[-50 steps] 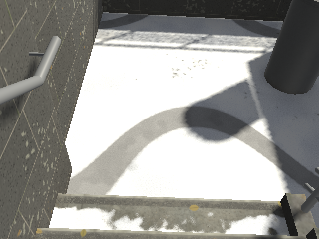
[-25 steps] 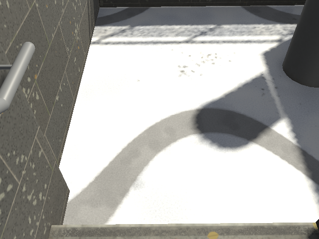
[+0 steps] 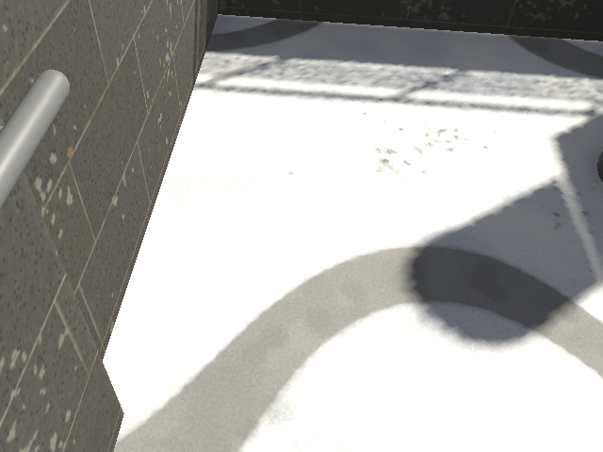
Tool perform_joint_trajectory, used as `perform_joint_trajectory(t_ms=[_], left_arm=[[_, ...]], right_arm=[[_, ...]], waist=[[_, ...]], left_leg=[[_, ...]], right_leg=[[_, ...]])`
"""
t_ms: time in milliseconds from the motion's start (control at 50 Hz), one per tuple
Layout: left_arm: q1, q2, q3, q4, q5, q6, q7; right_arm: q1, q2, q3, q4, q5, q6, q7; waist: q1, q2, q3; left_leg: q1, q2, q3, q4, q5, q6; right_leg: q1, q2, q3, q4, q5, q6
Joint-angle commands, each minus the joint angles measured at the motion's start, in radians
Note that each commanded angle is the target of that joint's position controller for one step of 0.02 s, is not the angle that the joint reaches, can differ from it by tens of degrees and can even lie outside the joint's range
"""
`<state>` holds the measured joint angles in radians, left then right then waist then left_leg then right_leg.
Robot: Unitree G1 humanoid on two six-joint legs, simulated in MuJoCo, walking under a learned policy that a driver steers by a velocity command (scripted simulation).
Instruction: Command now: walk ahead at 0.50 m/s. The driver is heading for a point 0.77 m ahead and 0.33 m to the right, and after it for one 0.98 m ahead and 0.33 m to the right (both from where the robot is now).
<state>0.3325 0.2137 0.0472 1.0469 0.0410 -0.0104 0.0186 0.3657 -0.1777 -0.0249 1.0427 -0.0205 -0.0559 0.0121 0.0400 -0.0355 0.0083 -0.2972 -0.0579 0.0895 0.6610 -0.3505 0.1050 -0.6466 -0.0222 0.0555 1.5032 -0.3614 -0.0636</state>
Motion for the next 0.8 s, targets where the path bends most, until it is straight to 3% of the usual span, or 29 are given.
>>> perform_joint_trajectory(t_ms=[20,40,60,80,100,120,140,180,200,280,300,340,360,380,400,420,440,460,480,500,520,540,580,620,640,660,700,740,800], left_arm=[[0.044,0.018,0.009,-0.021,0.038,0.032,-0.019],[0.025,0.016,0.005,-0.033,0.034,0.035,-0.022],[0.04,0.032,0.01,-0.032,0.012,0.041,-0.024],[-0.053,0.063,0.025,-0.058,-0.003,0.024,-0.033],[-0.099,0.065,0.026,-0.074,0.001,0.012,-0.041],[-0.136,0.085,0.022,-0.091,-0.001,-0.006,-0.05],[-0.189,0.061,0.017,-0.087,-0.008,-0.015,-0.066],[-0.202,0.024,0.01,-0.087,-0.02,-0.022,-0.069],[-0.214,0.011,0.006,-0.092,-0.011,-0.019,-0.068],[-0.431,0.011,-0.008,-0.19,-0.018,-0.037,-0.049],[-0.416,0.0,-0.017,-0.197,-0.028,-0.045,-0.047],[-0.269,0.013,-0.014,-0.151,-0.014,-0.046,-0.052],[-0.093,0.046,-0.001,-0.097,-0.02,-0.043,-0.058],[0.03,0.066,0.007,-0.047,-0.01,-0.037,-0.059],[0.228,0.134,0.031,0.019,0.006,-0.037,-0.061],[0.237,0.207,0.044,-0.009,-0.007,-0.036,-0.059],[0.206,0.168,0.026,-0.056,-0.047,-0.029,-0.059],[0.124,0.158,0.024,-0.092,-0.058,-0.023,-0.041],[0.019,0.159,0.029,-0.117,-0.031,-0.017,-0.019],[-0.033,0.113,0.004,-0.127,-0.025,-0.027,-0.016],[-0.042,0.119,0.003,-0.147,-0.011,-0.029,-0.015],[-0.042,0.131,0.003,-0.142,-0.028,-0.039,-0.008],[-0.036,0.165,0.018,-0.147,-0.023,-0.039,0.0],[-0.064,0.165,0.023,-0.195,-0.024,-0.031,0.002],[-0.033,0.155,0.026,-0.184,-0.037,-0.017,0.001],[0.012,0.126,0.021,-0.153,-0.024,-0.011,0.01],[0.026,0.13,0.023,-0.17,-0.019,-0.002,0.018],[0.069,0.16,0.037,-0.173,0.008,-0.01,0.009],[0.109,0.145,0.031,-0.163,0.016,-0.02,0.008]], right_arm=[[0.136,-0.165,-0.025,-0.003,0.005,-0.037,-0.021],[0.156,-0.136,-0.014,-0.003,0.013,-0.026,-0.026],[0.157,-0.154,-0.021,-0.01,-0.002,-0.022,-0.02],[0.18,-0.085,-0.012,0.021,0.005,-0.029,-0.023],[0.202,-0.076,-0.007,0.019,0.007,-0.028,-0.029],[0.117,-0.053,-0.007,0.004,0.019,-0.039,-0.044],[0.098,-0.064,-0.01,-0.015,0.02,-0.047,-0.045],[0.11,-0.116,-0.023,-0.009,0.0,-0.052,-0.038],[0.129,-0.107,-0.016,0.002,0.006,-0.049,-0.037],[0.286,-0.068,-0.005,0.057,-0.04,-0.023,-0.053],[0.279,-0.044,0.007,0.057,-0.039,-0.019,-0.057],[0.278,-0.055,0.01,0.077,-0.025,0.002,-0.066],[0.247,-0.089,0.007,0.076,-0.027,0.014,-0.078],[0.215,-0.106,0.002,0.063,-0.015,0.012,-0.074],[0.116,-0.124,-0.003,0.036,-0.014,0.012,-0.065],[0.2,-0.059,0.003,-0.028,0.031,0.021,-0.076],[0.117,-0.133,0.003,-0.081,0.023,0.022,-0.084],[0.06,-0.146,-0.005,-0.103,-0.002,0.024,-0.086],[0.035,-0.115,0.0,-0.115,-0.015,0.028,-0.077],[0.002,-0.177,-0.023,-0.104,-0.032,0.043,-0.074],[-0.005,-0.152,-0.023,-0.096,-0.048,0.058,-0.073],[-0.044,-0.124,-0.018,-0.114,-0.03,0.067,-0.061],[-0.041,-0.08,-0.006,-0.13,-0.029,0.077,-0.053],[0.01,-0.108,-0.011,-0.119,-0.008,0.077,-0.049],[-0.032,-0.136,-0.026,-0.143,-0.001,0.079,-0.047],[-0.156,-0.158,-0.035,-0.201,-0.012,0.074,-0.05],[-0.225,-0.16,-0.043,-0.234,-0.014,0.074,-0.039],[-0.324,-0.173,-0.053,-0.277,-0.017,0.069,-0.026],[-0.385,-0.185,-0.063,-0.311,-0.015,0.06,-0.023]], waist=[[0.003,0.126,0.095],[0.006,0.123,0.078],[0.015,0.146,0.046],[0.0,0.08,0.083],[-0.023,0.093,0.082],[0.003,0.055,0.103],[-0.025,0.083,0.092],[-0.05,0.039,0.089],[-0.056,0.075,0.096],[-0.209,0.08,0.22],[-0.213,0.078,0.211],[-0.174,0.041,0.174],[-0.082,0.083,0.107],[-0.013,0.021,0.05],[0.098,-0.02,-0.033],[0.033,-0.197,-0.228],[0.089,-0.062,-0.316],[0.064,0.003,-0.254],[0.014,-0.017,-0.193],[-0.033,0.114,-0.094],[-0.044,0.08,-0.045],[-0.087,0.139,0.021],[-0.096,0.0,-0.059],[-0.119,-0.04,-0.164],[-0.108,-0.028,-0.152],[-0.065,-0.019,-0.124],[-0.041,-0.063,-0.096],[-0.006,-0.016,-0.028],[0.016,-0.004,0.051]], left_leg=[[-0.092,0.313,-0.363,-0.264,0.466,0.152],[-0.06,0.303,-0.36,-0.256,0.515,0.158],[-0.042,0.294,-0.356,-0.24,0.521,0.142],[0.04,0.244,-0.328,-0.202,0.305,0.105],[0.064,0.24,-0.349,-0.192,0.216,0.094],[-0.076,0.173,-0.227,-0.139,0.099,0.065],[-0.177,0.127,-0.161,-0.143,0.025,0.038],[-0.2,0.176,-0.195,-0.094,-0.01,0.038],[-0.161,0.195,-0.214,-0.038,0.007,0.046],[0.135,0.21,-0.23,0.131,0.177,0.065],[0.135,0.189,-0.177,0.184,0.272,0.047],[0.046,0.189,-0.13,0.355,0.428,0.037],[0.06,0.214,-0.158,0.502,0.538,0.053],[0.041,0.171,-0.094,0.683,0.582,0.029],[-0.213,0.085,-0.04,1.087,0.235,-0.01],[-0.628,-0.009,0.038,1.527,-0.648,-0.085],[-0.828,0.061,-0.062,1.457,-0.527,-0.077],[-0.829,0.102,-0.108,1.347,-0.412,-0.075],[-0.811,0.114,-0.122,1.24,-0.353,-0.082],[-0.707,0.154,-0.158,0.998,-0.114,-0.096],[-0.579,0.125,-0.129,0.979,-0.077,-0.101],[-0.436,0.137,-0.141,0.648,0.079,-0.132],[-0.287,0.09,-0.104,0.583,0.149,-0.139],[-0.252,0.088,-0.106,0.609,0.262,-0.127],[-0.293,0.085,-0.101,0.545,0.332,-0.118],[-0.375,0.088,-0.161,0.533,0.386,-0.115],[-0.498,0.104,-0.193,0.485,0.374,-0.122],[-0.62,0.104,-0.244,0.452,0.336,-0.14],[-0.628,0.101,-0.292,0.329,0.331,-0.165]], right_leg=[[-0.077,-0.051,-0.001,-0.267,0.192,0.057],[-0.087,-0.065,0.008,-0.306,0.209,0.056],[-0.079,-0.059,-0.005,-0.276,0.305,0.042],[-0.187,-0.08,0.083,-0.435,0.488,0.021],[-0.211,-0.073,0.078,-0.497,0.566,0.009],[-0.056,-0.04,0.023,-0.728,0.786,0.017],[0.121,-0.002,-0.039,-0.799,0.94,0.008],[0.197,0.029,-0.029,-0.753,0.981,-0.003],[0.161,0.039,-0.004,-0.735,0.935,-0.008],[-0.099,0.03,0.005,-0.955,0.744,-0.008],[-0.014,0.021,-0.064,-1.061,0.765,-0.007],[0.264,0.025,-0.147,-1.156,0.738,-0.021],[0.391,-0.007,-0.086,-1.207,0.677,-0.052],[0.541,0.03,-0.139,-1.281,0.717,-0.056],[0.863,-0.046,-0.046,-1.216,0.928,-0.129],[1.294,-0.321,0.164,-0.767,1.694,-0.262],[1.34,-0.377,0.281,-0.826,1.469,-0.336],[1.162,-0.375,0.284,-0.926,1.119,-0.37],[0.949,-0.39,0.39,-1.025,0.722,-0.387],[0.735,-0.316,0.323,-1.044,0.701,-0.322],[0.519,-0.285,0.329,-1.049,0.888,-0.335],[0.329,-0.196,0.222,-1.122,0.917,-0.284],[0.304,-0.153,0.199,-1.056,1.227,-0.243],[0.359,-0.129,0.176,-0.995,1.326,-0.221],[0.389,-0.072,0.137,-0.993,1.179,-0.2],[0.448,-0.026,0.196,-0.975,0.85,-0.19],[0.511,-0.048,0.333,-0.992,0.465,-0.229],[0.567,-0.097,0.506,-1.007,0.144,-0.287],[0.516,-0.087,0.589,-1.008,-0.1,-0.308]])
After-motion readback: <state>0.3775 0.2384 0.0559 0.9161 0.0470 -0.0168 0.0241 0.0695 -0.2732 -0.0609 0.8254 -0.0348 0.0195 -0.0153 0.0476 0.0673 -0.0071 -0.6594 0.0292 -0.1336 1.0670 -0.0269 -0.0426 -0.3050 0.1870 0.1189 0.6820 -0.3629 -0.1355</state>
